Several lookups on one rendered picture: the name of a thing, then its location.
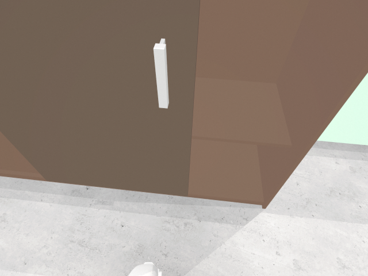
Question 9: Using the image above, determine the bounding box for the left robot thigh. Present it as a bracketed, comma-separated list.
[128, 264, 162, 276]

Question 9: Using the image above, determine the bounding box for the handle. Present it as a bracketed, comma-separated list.
[154, 39, 169, 108]

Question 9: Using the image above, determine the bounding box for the wardrobe door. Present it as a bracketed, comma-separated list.
[0, 0, 200, 196]
[0, 132, 39, 174]

